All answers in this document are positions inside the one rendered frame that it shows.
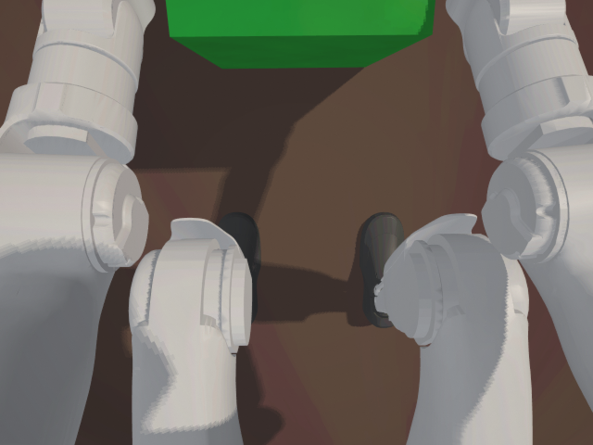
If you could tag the right robot forearm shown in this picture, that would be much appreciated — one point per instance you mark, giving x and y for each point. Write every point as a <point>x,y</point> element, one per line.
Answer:
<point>527,67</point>

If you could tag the robot right foot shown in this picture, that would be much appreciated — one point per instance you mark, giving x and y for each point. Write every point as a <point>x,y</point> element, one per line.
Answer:
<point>381,235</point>

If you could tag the left robot upper arm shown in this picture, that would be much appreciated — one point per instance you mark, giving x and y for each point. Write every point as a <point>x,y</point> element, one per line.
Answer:
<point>67,223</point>

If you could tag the right robot upper arm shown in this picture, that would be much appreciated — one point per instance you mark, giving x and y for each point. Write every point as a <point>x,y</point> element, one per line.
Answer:
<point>539,210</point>

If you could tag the right robot thigh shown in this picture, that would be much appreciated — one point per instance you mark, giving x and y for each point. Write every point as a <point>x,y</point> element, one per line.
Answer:
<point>475,381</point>

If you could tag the carton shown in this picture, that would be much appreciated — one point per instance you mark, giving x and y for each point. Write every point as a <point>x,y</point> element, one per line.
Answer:
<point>277,34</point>

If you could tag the left robot forearm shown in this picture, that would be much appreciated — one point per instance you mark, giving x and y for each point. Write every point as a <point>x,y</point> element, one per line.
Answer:
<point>85,72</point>

